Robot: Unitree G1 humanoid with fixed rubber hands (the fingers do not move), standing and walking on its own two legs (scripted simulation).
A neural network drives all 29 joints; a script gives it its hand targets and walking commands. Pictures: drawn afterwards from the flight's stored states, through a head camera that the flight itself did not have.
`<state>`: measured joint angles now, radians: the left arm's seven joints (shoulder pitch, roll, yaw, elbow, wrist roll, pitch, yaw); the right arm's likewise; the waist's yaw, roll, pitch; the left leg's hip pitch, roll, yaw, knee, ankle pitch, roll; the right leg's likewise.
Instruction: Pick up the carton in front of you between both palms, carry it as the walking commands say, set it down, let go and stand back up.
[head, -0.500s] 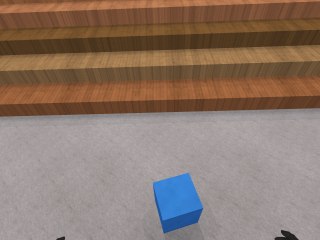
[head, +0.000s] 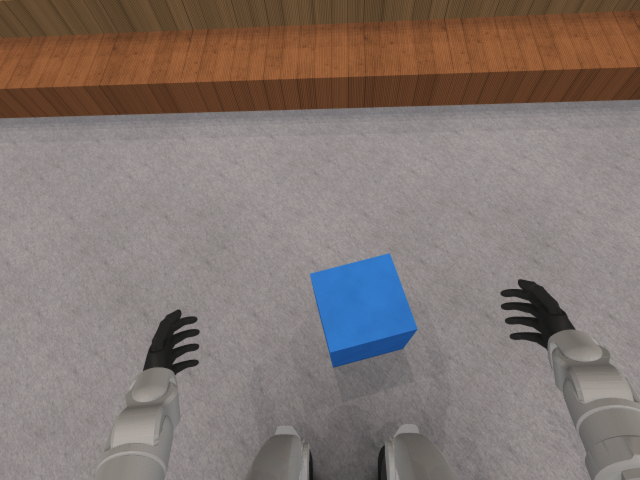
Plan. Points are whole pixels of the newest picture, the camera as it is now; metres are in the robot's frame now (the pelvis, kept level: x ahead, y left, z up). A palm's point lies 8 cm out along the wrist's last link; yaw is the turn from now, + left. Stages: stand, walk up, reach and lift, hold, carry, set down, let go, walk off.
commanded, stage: reach and lift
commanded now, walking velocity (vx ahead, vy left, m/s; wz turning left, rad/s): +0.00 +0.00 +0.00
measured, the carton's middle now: (359, 314) +0.48 -0.04 -0.59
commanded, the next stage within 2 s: none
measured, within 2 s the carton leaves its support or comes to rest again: neither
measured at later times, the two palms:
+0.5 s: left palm (242, 281) +0.41 +0.17 -0.14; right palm (485, 229) +0.49 -0.23 -0.14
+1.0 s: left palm (270, 296) +0.44 +0.15 -0.31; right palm (449, 267) +0.50 -0.22 -0.32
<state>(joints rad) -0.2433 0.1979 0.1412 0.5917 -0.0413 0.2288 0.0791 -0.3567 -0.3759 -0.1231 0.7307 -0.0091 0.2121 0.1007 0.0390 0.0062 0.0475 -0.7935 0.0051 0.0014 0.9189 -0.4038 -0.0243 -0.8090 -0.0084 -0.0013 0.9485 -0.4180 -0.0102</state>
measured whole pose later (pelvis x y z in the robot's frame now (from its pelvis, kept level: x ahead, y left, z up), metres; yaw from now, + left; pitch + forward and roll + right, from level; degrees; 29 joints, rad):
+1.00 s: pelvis -0.04 -0.01 -0.14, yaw +3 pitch +53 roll +8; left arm -1.11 -0.02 0.53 0.72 0.10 0.11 0.16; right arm -1.38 -0.41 -0.25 1.11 -0.15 0.12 0.10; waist 0.05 0.01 0.00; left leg -1.87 -0.03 0.00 1.40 -0.43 -0.09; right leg -1.93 0.02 0.08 1.46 -0.45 -0.01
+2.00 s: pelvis -0.10 +0.00 -0.34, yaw +5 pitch +34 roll +7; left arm -1.53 0.10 0.36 1.02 -0.12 0.12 0.22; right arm -1.74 -0.58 0.10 1.29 0.12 0.14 0.09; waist 0.05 0.08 0.48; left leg -2.17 -0.10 0.00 2.12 -0.57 -0.11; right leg -2.23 0.00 0.08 2.20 -0.57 -0.02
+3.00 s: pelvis -0.10 +0.01 -0.23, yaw +0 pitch +43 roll +4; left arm -1.10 -0.15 0.66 0.53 0.23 0.39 0.13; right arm -1.27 -0.16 -0.36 0.85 -0.30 0.42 0.07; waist 0.03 0.04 -0.09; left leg -2.03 -0.08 -0.05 1.75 -0.48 -0.08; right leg -2.08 0.05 0.07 1.77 -0.45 0.02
